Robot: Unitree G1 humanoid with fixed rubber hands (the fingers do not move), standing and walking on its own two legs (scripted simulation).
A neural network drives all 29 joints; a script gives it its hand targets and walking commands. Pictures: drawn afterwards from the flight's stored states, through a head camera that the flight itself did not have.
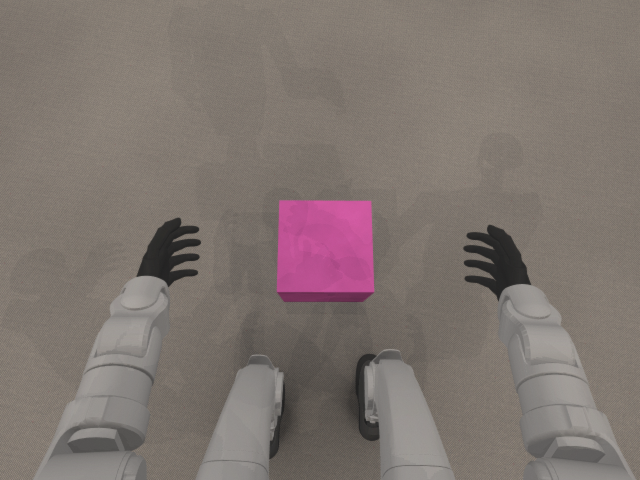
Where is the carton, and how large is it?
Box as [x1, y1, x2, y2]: [277, 200, 373, 301]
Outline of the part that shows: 279,200 277,292 284,301 362,301 373,292 373,268 370,201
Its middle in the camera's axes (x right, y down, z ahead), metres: +0.01 +0.03 +0.98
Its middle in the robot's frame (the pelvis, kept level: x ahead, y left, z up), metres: +0.48 +0.00 -0.57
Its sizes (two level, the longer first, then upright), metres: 0.214 0.213 0.214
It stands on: the floor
